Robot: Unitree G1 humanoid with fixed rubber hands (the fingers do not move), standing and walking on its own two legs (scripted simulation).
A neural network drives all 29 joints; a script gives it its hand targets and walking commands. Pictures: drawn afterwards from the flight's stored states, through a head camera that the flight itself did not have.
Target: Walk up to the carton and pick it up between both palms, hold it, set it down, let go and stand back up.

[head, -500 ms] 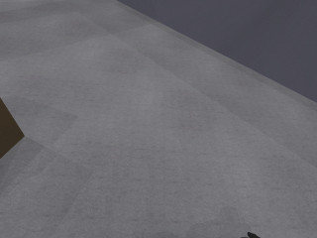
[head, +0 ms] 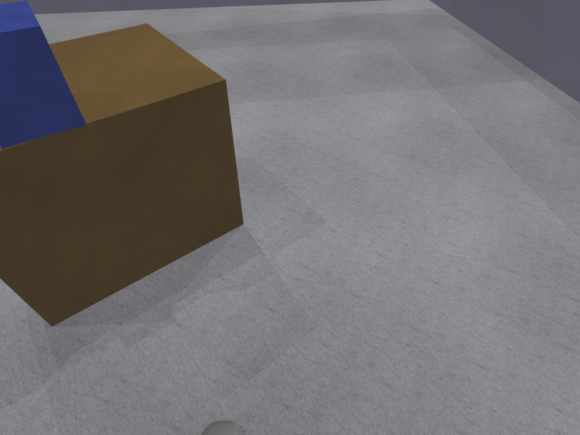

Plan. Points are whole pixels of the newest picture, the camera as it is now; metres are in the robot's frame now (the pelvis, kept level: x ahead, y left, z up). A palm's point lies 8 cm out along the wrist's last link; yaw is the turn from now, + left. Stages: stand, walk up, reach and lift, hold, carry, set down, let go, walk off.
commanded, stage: walk up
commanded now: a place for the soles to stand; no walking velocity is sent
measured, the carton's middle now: (14, 74) +0.91 +0.73 +0.06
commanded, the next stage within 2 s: none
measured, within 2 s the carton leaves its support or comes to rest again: neither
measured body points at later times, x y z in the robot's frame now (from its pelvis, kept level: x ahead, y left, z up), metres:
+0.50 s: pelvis +0.20 +0.11 -0.01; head +0.21 +0.12 +0.44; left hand +0.23 +0.39 -0.11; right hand +0.31 -0.14 -0.13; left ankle +0.13 +0.18 -0.74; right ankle +0.35 +0.02 -0.72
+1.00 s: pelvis +0.36 +0.24 -0.03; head +0.36 +0.27 +0.42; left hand +0.18 +0.47 -0.15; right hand +0.64 +0.13 -0.11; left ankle +0.37 +0.38 -0.74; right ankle +0.38 +0.05 -0.70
